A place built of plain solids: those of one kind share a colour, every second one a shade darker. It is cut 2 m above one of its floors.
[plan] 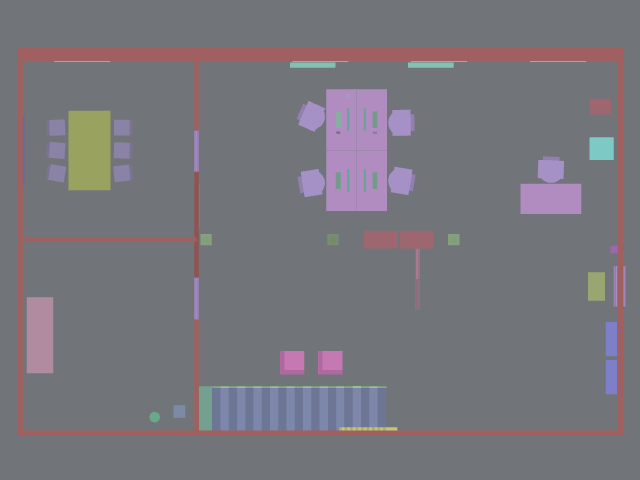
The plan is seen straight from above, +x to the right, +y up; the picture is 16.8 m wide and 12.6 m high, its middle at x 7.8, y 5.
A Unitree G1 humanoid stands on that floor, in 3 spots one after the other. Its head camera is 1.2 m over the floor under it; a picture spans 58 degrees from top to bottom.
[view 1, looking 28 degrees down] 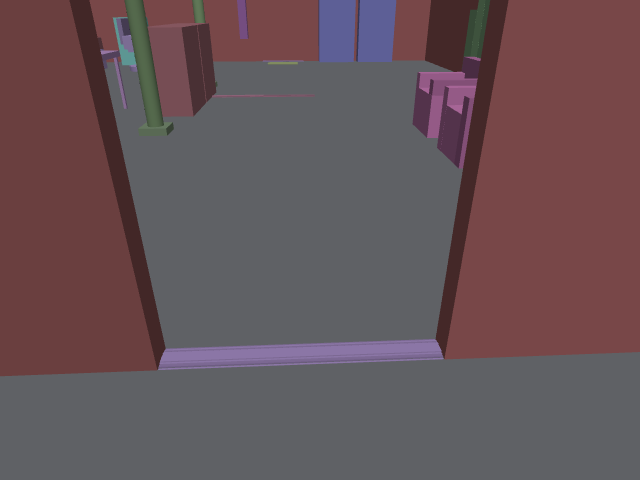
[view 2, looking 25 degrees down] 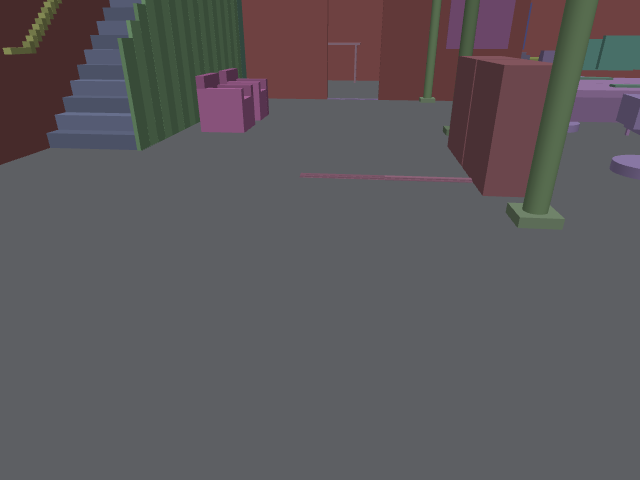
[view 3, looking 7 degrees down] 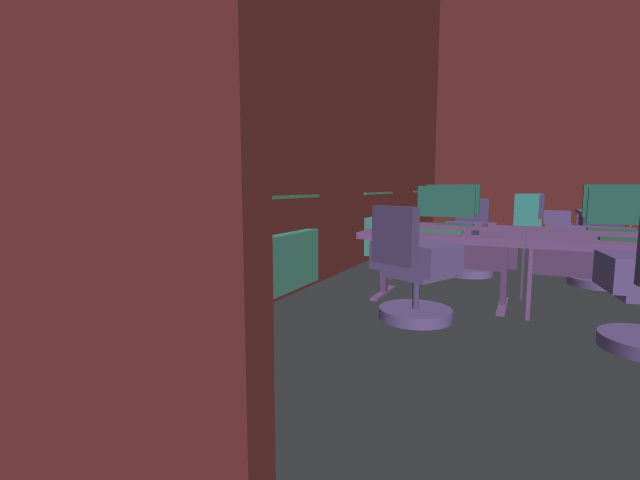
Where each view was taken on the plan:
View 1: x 3.26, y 3.46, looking -3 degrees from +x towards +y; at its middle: ground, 2.56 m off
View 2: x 14.36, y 3.78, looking -174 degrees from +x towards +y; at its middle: ground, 2.84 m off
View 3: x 3.76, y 7.33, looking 26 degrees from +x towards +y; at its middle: wall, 5.45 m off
